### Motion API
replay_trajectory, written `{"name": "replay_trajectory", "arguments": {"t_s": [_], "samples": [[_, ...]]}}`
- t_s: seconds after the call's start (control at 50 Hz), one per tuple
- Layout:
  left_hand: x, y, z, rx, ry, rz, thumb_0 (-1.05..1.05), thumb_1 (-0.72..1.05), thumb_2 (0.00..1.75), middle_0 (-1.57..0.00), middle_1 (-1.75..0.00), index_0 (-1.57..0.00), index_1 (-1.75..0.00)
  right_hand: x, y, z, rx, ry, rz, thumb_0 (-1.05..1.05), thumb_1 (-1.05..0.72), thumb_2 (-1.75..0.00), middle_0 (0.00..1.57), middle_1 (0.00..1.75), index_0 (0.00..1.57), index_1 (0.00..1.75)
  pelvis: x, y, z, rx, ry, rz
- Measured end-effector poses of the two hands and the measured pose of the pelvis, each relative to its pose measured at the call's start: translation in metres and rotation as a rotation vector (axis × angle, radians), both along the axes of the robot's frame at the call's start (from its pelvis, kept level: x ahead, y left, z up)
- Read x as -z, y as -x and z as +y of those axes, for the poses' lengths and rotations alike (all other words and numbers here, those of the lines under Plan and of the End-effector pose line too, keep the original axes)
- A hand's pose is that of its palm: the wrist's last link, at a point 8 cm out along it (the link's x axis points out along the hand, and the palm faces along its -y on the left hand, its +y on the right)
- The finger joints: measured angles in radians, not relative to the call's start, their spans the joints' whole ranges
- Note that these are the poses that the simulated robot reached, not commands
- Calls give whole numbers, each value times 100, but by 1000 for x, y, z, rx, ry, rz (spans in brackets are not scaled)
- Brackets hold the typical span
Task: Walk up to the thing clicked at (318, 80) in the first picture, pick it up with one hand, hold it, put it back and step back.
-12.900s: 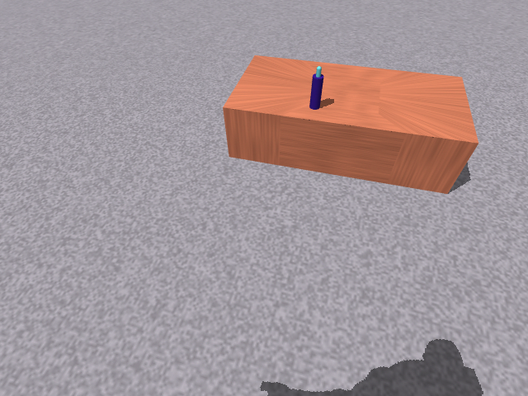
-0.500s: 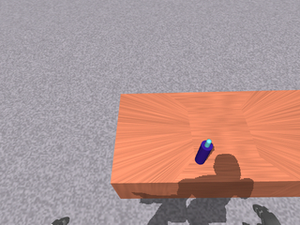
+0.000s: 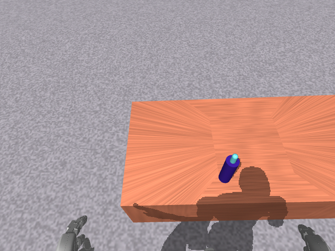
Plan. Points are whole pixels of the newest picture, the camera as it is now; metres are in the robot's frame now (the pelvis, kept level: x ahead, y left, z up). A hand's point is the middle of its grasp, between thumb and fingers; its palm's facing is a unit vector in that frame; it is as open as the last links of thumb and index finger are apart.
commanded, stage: go down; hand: right
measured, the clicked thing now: (229, 167) +0.46 -0.21 -0.31
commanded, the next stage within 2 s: none
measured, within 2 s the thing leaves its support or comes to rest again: neither
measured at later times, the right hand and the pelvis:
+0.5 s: hand out of the picture +0.15 -0.27 -0.12, palm faces +0.03 +0.94 -0.33, open 17.5 cm; pelvis +0.01 +0.00 -0.02, yaw -1 degrees
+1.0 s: hand out of the picture +0.13 -0.28 -0.11, palm faces +0.05 +0.94 -0.34, open 17.5 cm; pelvis -0.01 +0.00 -0.03, yaw -1 degrees
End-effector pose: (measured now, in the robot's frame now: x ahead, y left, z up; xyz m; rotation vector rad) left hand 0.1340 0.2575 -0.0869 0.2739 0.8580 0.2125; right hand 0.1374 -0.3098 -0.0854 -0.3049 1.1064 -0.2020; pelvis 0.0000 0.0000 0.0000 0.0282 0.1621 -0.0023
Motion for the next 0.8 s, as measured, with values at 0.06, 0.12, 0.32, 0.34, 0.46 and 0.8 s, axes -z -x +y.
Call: {"name": "replay_trajectory", "arguments": {"t_s": [0.06, 0.12, 0.32, 0.34, 0.46, 0.8], "samples": [[-1, -9, -1, -2, -6, -32, 1, 89, 91, -20, -30, -19, -31, -1, -3, 0, 4, 1, -2, 0, 53, -3, 6, 5, 6, 5, 3, -4, 0, 4, -4, 8], [-2, -18, -3, -2, -8, -63, 1, 89, 91, -20, -29, -19, -30, -3, -4, -2, 10, 2, 1, 0, 55, -2, 6, 5, 6, 5, 6, -8, 1, 8, -8, 15], [-2, -30, -6, 6, -18, -126, 1, 89, 91, -19, -29, -19, -30, -5, -5, -5, 19, -11, -3, 0, 57, -2, 6, 5, 6, 5, 16, -11, 2, 12, -16, 38], [-1, -30, -7, 7, -20, -127, 1, 89, 91, -19, -29, -19, -30, -5, -4, -5, 19, -11, -5, 0, 56, -2, 6, 5, 6, 5, 16, -11, 2, 12, -16, 40], [2, -25, -8, 4, -26, -135, 1, 89, 91, -20, -29, -19, -30, -6, 0, -7, 18, -10, -9, 0, 55, -2, 6, 5, 6, 4, 21, -9, 0, 15, -22, 49], [3, -8, -12, -7, -46, -178, 1, 90, 90, -20, -30, -20, -30, -8, 15, -10, 24, -5, -32, 0, 56, -3, 6, 5, 6, 5, 27, 4, -3, 18, -32, 46]]}}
